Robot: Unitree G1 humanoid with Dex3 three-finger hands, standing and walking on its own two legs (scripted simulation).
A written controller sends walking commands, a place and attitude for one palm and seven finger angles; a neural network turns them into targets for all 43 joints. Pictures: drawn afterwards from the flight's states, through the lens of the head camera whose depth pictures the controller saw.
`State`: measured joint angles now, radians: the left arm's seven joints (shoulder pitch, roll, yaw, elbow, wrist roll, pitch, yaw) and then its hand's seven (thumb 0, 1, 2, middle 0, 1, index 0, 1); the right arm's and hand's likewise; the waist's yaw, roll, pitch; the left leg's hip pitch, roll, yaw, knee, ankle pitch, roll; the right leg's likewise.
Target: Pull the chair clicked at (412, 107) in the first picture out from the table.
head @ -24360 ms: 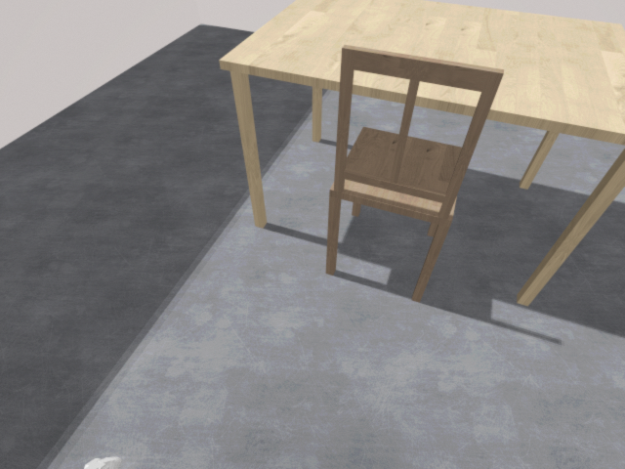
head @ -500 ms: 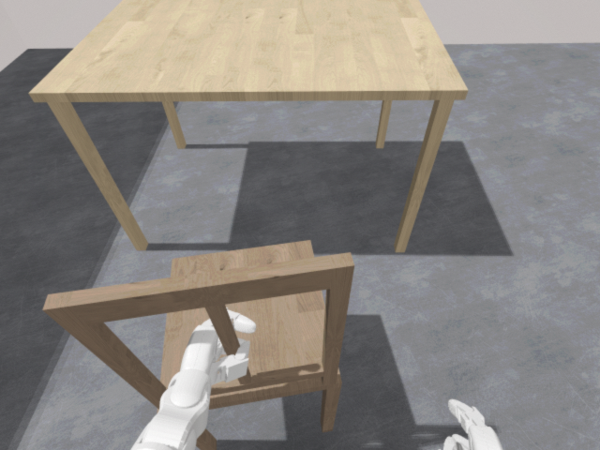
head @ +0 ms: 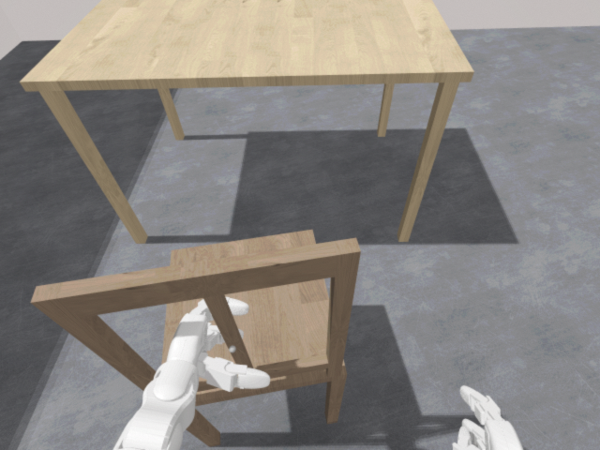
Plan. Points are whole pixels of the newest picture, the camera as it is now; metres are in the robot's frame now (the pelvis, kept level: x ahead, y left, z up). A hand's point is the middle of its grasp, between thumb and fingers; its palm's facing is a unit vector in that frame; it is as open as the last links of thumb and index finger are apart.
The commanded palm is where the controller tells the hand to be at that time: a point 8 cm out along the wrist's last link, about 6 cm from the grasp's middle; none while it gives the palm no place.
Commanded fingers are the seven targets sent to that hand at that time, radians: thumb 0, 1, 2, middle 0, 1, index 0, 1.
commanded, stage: open the thumb and straighten the fingers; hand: left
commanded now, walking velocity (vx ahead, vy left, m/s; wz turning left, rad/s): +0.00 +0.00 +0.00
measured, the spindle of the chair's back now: (233, 339) +0.29 +0.11 -0.06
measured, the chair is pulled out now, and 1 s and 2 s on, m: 0.58 0.58 0.58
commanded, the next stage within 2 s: draw the fingers out of the gap in 0.34 s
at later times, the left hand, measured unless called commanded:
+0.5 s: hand (227, 357) +0.26 +0.11 -0.03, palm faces -0.07 -0.99 -0.15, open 17.4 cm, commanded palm +0.23 +0.17 -0.02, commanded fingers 0.00 -0.55 0.20 0.00 0.00 0.00 0.00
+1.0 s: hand (217, 421) +0.18 +0.11 -0.03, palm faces -0.06 -0.99 -0.14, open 17.5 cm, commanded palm +0.15 +0.16 -0.02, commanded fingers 0.00 -0.55 0.20 0.00 0.00 0.00 0.00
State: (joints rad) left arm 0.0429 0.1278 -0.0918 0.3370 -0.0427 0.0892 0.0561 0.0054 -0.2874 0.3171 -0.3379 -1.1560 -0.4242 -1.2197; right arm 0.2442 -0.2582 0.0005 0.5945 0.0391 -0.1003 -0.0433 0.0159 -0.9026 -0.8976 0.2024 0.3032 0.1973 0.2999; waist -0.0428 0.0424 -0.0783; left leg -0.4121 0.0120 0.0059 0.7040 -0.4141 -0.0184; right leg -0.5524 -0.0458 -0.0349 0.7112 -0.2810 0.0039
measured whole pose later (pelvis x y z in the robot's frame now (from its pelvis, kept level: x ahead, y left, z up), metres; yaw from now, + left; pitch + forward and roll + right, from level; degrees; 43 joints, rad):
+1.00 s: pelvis +0.01 +0.01 -0.02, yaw +2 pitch +9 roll +0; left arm 0.54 0.15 -0.19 -0.20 0.01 0.19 0.04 -0.01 -0.54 0.20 0.00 0.00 -0.01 0.00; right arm 0.26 -0.23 0.03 0.47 0.03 -0.17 -0.08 0.02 -0.90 -0.90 0.20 0.30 0.20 0.30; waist -0.03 0.06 -0.13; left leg -0.55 0.00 -0.04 0.91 -0.53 -0.01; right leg -0.66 -0.07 -0.07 0.89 -0.39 0.01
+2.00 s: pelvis +0.01 +0.00 -0.01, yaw +3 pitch +3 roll -1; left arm 0.74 0.31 0.07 -0.48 -0.06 0.00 0.11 -0.01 -0.32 0.30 -0.03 -0.04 -0.09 -0.07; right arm 0.26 -0.20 0.02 0.53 0.05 -0.17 -0.14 0.02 -0.90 -0.90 0.20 0.30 0.20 0.30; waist 0.02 0.07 -0.08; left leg -0.39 0.02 -0.06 0.83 -0.50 -0.02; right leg -0.48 -0.04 -0.09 0.79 -0.36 0.00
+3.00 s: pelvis +0.01 +0.00 +0.02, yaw +1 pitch -5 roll +0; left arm 0.48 0.34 0.35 -0.39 -0.06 -0.08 0.15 0.01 0.89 0.89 -0.21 -0.30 -0.22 -0.30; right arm 0.19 -0.22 0.00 0.68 0.02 -0.18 -0.08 0.02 -0.90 -0.90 0.20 0.30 0.20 0.30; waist 0.05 0.09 0.03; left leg -0.04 0.03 -0.01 0.45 -0.33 -0.02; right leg -0.17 -0.02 -0.06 0.46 -0.21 0.00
